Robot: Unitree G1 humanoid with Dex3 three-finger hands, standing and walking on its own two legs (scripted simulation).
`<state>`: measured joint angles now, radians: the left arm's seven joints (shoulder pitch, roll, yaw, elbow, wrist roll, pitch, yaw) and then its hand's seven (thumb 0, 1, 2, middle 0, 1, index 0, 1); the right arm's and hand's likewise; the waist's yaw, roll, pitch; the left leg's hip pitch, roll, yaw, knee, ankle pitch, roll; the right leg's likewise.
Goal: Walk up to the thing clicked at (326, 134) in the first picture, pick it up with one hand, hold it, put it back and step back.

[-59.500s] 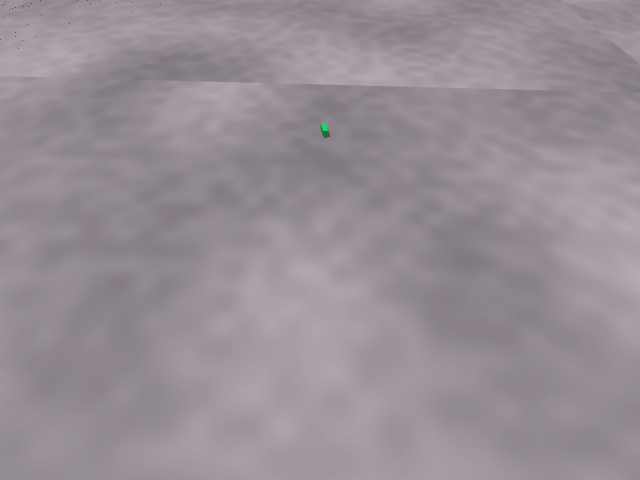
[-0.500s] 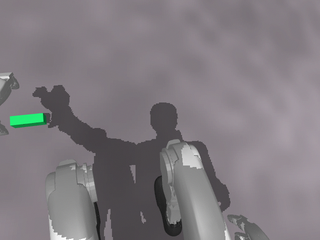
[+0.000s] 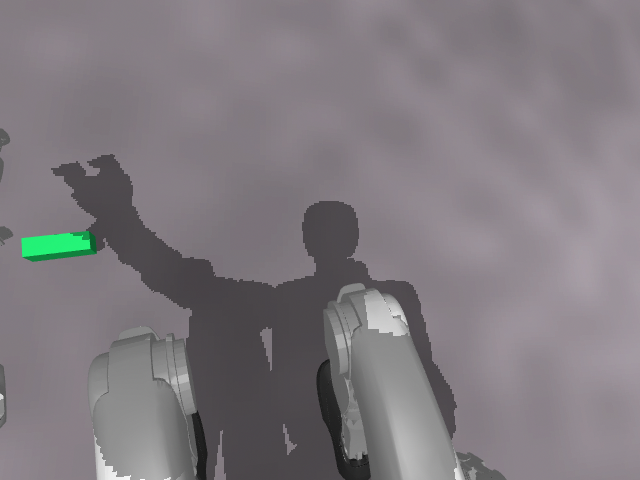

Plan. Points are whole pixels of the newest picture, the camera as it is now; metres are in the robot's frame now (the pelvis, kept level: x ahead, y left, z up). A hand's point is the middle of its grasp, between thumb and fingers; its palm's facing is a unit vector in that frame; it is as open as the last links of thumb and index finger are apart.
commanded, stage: home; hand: left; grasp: from above
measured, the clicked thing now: (60, 246) +0.47 +0.31 -0.32
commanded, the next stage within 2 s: none
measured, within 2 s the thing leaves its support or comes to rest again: neither
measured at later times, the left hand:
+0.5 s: hand out of the picture +0.29 +0.26 +0.08, palm faces -0.15 -0.77 -0.61, open 7.5 cm
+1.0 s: hand out of the picture +0.23 +0.21 +0.29, palm faces +0.19 -0.95 -0.23, open 7.4 cm
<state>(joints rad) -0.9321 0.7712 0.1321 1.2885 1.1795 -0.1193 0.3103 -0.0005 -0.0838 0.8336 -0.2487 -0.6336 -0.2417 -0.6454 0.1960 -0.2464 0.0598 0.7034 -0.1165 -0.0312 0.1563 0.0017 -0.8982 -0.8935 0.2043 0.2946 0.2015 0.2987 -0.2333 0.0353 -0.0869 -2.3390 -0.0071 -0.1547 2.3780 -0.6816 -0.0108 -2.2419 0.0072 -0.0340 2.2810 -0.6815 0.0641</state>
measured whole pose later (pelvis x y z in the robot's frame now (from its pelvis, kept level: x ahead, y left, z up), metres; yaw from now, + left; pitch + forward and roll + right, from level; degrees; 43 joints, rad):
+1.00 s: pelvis +0.06 +0.00 +0.35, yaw +8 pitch +15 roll -4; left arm 0.39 0.23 0.06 -0.06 -0.06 0.46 0.07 0.01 0.90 0.90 -0.20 -0.30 -0.20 -0.30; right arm 0.29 -0.20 0.05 0.53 0.03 -0.16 -0.17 0.01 -0.90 -0.90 0.21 0.29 0.20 0.30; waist -0.07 0.05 -0.18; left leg -0.90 0.04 -0.08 1.16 -0.52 -0.02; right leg -0.84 -0.01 -0.05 1.08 -0.50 0.03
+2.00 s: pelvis +0.07 -0.01 +0.37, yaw +9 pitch +9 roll -2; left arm 0.50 0.22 0.03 -0.12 -0.05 0.47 0.01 0.01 0.90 0.90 -0.20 -0.30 -0.20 -0.30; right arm 0.30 -0.22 0.02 0.55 0.01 -0.25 -0.19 0.01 -0.90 -0.90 0.21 0.30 0.20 0.30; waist -0.04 0.05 -0.16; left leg -0.70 0.04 -0.07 1.02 -0.48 -0.03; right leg -0.65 -0.02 -0.05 0.96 -0.47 0.02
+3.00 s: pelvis +0.08 +0.00 +0.37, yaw +9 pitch +10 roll -3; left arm 0.51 0.23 0.03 -0.14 -0.05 0.47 0.02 0.01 0.90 0.90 -0.20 -0.30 -0.20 -0.30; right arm 0.29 -0.22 0.02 0.54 0.01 -0.24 -0.19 0.01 -0.90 -0.90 0.21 0.30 0.20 0.30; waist -0.04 0.05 -0.16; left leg -0.71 0.04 -0.07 1.03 -0.50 -0.03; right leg -0.65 -0.02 -0.05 0.96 -0.49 0.03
